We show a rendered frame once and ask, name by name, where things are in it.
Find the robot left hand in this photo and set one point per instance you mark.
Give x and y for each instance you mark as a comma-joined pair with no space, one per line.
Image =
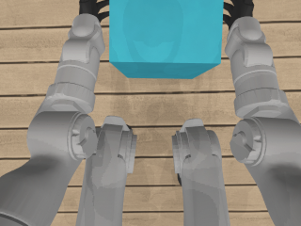
93,7

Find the robot right hand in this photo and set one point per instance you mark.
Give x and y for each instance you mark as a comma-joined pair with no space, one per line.
239,9

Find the right robot shin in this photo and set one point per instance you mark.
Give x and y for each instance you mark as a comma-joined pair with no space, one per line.
214,141

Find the robot left forearm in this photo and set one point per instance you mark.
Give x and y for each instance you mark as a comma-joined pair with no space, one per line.
77,70

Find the robot left upper arm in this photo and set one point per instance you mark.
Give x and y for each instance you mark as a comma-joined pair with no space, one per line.
58,141

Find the carton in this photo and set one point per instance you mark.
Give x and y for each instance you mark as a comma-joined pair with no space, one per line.
165,39

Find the left robot thigh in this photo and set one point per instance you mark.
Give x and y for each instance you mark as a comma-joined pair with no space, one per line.
105,176

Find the robot right upper arm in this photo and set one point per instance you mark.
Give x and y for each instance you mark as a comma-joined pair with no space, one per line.
270,148

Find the robot right forearm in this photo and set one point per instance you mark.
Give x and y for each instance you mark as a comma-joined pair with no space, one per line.
254,73

